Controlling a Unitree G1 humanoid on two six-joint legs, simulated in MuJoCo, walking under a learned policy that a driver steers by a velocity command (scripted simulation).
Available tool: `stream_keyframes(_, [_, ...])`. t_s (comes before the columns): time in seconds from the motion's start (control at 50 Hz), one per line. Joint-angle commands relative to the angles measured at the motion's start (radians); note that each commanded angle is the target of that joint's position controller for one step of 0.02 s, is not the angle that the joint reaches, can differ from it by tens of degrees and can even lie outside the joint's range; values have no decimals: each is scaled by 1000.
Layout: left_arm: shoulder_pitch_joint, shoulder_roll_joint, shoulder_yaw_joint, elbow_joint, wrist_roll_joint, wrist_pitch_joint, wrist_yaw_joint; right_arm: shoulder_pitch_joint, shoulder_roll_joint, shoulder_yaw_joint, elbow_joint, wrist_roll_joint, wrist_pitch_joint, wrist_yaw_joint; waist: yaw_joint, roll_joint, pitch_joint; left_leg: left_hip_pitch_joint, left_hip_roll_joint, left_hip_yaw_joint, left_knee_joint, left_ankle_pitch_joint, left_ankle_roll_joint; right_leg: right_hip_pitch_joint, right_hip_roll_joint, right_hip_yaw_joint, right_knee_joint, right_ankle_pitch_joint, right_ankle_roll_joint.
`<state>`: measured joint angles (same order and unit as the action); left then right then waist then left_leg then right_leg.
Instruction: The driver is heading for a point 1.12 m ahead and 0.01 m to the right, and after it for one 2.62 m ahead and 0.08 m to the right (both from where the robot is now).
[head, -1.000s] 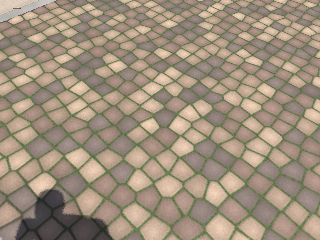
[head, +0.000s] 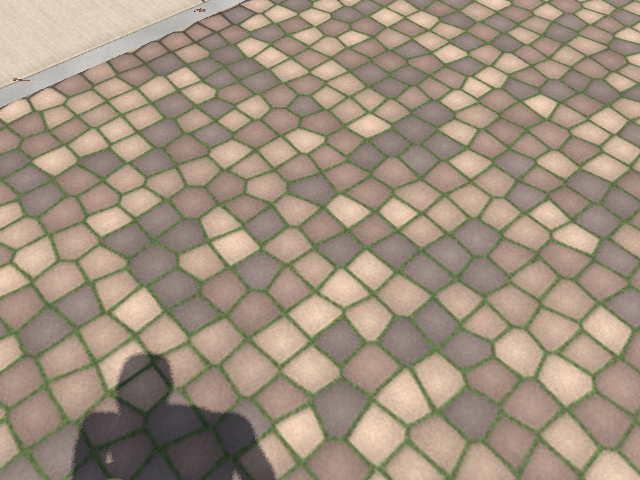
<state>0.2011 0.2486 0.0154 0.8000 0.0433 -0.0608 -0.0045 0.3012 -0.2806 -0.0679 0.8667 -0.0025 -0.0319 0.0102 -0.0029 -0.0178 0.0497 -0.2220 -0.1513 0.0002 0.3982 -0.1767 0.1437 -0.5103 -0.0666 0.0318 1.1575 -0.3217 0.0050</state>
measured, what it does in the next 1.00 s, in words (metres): walks ahead: right foot, then left foot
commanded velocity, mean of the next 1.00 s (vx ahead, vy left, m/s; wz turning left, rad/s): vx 0.50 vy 0.00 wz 0.12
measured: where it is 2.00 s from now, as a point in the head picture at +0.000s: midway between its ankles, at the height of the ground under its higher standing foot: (343, 271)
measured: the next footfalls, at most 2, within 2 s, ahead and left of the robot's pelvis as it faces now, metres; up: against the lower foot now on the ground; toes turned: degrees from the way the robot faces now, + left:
right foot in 0.32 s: +0.37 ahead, -0.12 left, +0.00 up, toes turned +13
left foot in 0.82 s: +0.55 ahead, +0.15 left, +0.00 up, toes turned +10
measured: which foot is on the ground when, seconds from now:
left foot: down 0.00-0.32, up 0.34-0.80, down 0.82-1.00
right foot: up 0.00-0.30, down 0.32-0.82, up 0.84-1.00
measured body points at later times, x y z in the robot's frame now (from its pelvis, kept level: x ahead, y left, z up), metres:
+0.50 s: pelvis +0.28 -0.04 +0.00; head +0.31 -0.05 +0.45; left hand +0.32 +0.24 -0.11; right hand +0.41 -0.30 -0.13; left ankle +0.19 +0.06 -0.66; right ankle +0.33 -0.12 -0.74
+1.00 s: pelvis +0.51 +0.05 +0.01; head +0.53 +0.07 +0.46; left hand +0.54 +0.33 -0.13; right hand +0.63 -0.20 -0.10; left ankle +0.51 +0.14 -0.74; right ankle +0.50 -0.08 -0.66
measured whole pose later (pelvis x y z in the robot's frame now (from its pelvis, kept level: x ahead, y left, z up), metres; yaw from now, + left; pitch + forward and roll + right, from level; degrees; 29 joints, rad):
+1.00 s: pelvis +0.51 +0.05 +0.01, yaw +4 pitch +1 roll +0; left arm 0.31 0.28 0.07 0.87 0.03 -0.01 -0.03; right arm 0.25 -0.23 -0.03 0.82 -0.03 -0.08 -0.01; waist 0.01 -0.04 0.02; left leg -0.19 -0.01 0.12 0.36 -0.19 0.05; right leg -0.49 -0.03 0.01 1.08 -0.30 -0.06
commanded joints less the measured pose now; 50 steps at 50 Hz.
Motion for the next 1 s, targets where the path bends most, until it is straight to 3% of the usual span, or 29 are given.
stream_keyframes(0.02, [45,82,18,-55,8,25,-6,31,-140,-31,-48,4,-28,-4,29,33,-30,16,257,-271,-192,337,154,-66,-24,-22,-104,61,42])
stream_keyframes(0.12, [-158,80,12,-126,-2,25,-12,121,-147,-38,-36,5,-21,-5,-52,75,-14,90,219,-282,-173,330,88,-133,-7,-33,-361,263,61])
stream_keyframes(0.22, [-279,94,5,-179,-13,8,-15,178,-160,-42,-37,-12,-14,-16,-97,88,-18,213,250,-349,-90,426,77,-129,40,-22,-518,274,38])
stream_keyframes(0.26, [-236,118,10,-177,-16,-1,-13,140,-175,-47,-53,-16,-15,-24,-60,99,-23,204,266,-384,-48,446,49,-21,55,-2,-595,231,14])
stream_keyframes(0.3, [-55,155,27,-119,-16,-13,-1,87,-184,-46,-64,-16,-24,-21,22,92,-90,156,244,-362,90,589,9,235,98,-29,-658,179,-28])
stream_keyframes(0.32, [75,184,40,-86,-6,-26,10,86,-165,-38,-59,-7,-33,-12,88,37,-163,100,185,-305,276,558,-15,424,53,0,-710,195,-61])
stream_keyframes(0.34, [235,250,55,-80,15,-31,27,109,-86,-14,-85,0,-43,-8,136,-75,-313,-16,130,-224,553,254,-35,639,-187,256,-737,-13,-115])
stream_keyframes(0.36, [208,332,80,-67,17,-15,26,252,-37,-6,-97,18,-39,-4,40,-327,-362,-301,-26,-127,775,-370,-68,780,-372,737,-878,-62,-247])
stream_keyframes(0.38, [142,229,67,-75,-5,-4,15,218,-112,-10,-54,-19,-24,-15,26,-121,-225,-391,70,-151,848,-309,-56,664,-340,730,-892,-199,-242])
stream_keyframes(0.4, [81,151,50,-84,-15,-5,8,130,-116,-12,-61,-25,-23,-6,28,-21,-111,-380,98,-146,825,-213,-60,536,-286,562,-905,-157,-222])
stream_keyframes(0.42, [52,119,41,-76,-10,-8,4,81,-99,-7,-74,-25,-24,0,19,1,-60,-365,123,-135,783,-168,-67,460,-235,437,-922,-21,-202])
stream_keyframes(0.48, [94,110,37,-26,-20,-31,1,64,-76,1,-78,-39,-4,18,-5,-88,-50,-310,144,-111,708,-147,-87,392,-155,244,-946,263,-180])
stream_keyframes(0.52, [128,118,40,0,-29,-46,-5,35,-67,6,-87,-41,1,23,-10,-83,-51,-343,148,-100,676,-126,-98,404,-153,194,-964,346,-197])
stream_keyframes(0.58, [160,117,41,31,-38,-43,-7,-102,-51,21,-133,-48,-1,32,2,-76,-12,-409,204,-28,537,-34,-127,399,-133,148,-1013,353,-215])
stream_keyframes(0.64, [204,125,45,59,-39,-34,-8,-233,-10,47,-171,-38,-10,37,34,-77,6,-334,202,24,331,58,-154,357,-88,103,-1008,396,-203])
stream_keyframes(0.7, [250,158,57,81,-36,-26,-9,-284,-25,51,-183,-27,-17,29,49,-74,-3,-252,173,41,225,86,-155,370,-104,123,-960,465,-192])
stream_keyframes(0.76, [244,173,63,89,-33,-18,-4,-256,-54,42,-182,-26,-30,13,19,-75,-18,-153,159,26,147,33,-131,399,-130,177,-880,485,-172])
stream_keyframes(0.78, [230,178,65,89,-36,-16,-2,-184,-64,35,-160,-29,-38,6,-21,-57,-41,-44,144,30,81,35,-118,382,-112,170,-802,517,-157])
stream_keyframes(0.8, [236,155,60,90,-40,-17,-4,-67,-104,18,-120,-42,-51,-7,-64,-2,-111,137,168,-1,38,29,-93,332,-54,130,-638,517,-136])
stream_keyframes(0.82, [210,106,47,48,-47,-23,-6,98,-183,-2,-107,-65,-61,-22,-136,115,-244,353,394,-230,-4,-126,-41,192,15,71,-367,292,-110])
stream_keyframes(0.84, [306,17,30,17,-68,-17,0,123,-279,-28,-104,-62,-44,-27,-93,317,-324,509,621,-591,-117,-237,54,-84,144,-33,-105,-211,-84])
stream_keyframes(0.86, [275,122,55,44,-37,4,9,77,-192,-16,-110,-38,-32,-25,-84,171,-235,400,594,-627,-150,-357,69,-156,85,19,4,-198,-96])
stream_keyframes(0.88, [224,121,62,43,-31,10,0,1,-112,6,-121,-31,-34,-21,-53,104,-112,286,536,-484,-170,-326,47,-161,45,41,7,-106,-100])
stream_keyframes(0.9, [198,95,59,42,-32,14,-9,-44,-73,15,-121,-29,-41,-17,-30,104,-57,203,488,-359,-198,-189,27,-136,17,35,-19,-44,-91])
stream_keyframes(0.94, [194,79,63,47,-15,35,-22,-55,-40,23,-106,-25,-56,-21,4,137,-24,125,423,-194,-226,-11,-9,-88,-7,21,-45,5,-70])
stream_keyframes(1.0, [135,54,62,21,-12,56,-38,-14,-52,15,-77,-13,-79,-21,17,112,-28,131,419,-85,-246,159,1,-123,-12,8,-42,82,-50])
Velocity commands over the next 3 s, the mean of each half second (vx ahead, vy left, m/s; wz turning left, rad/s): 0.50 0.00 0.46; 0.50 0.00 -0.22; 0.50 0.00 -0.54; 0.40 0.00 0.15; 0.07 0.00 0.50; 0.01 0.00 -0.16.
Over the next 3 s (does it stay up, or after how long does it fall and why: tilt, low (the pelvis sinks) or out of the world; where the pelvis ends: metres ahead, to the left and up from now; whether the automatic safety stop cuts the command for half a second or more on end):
stays up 1.08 -0.06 0.00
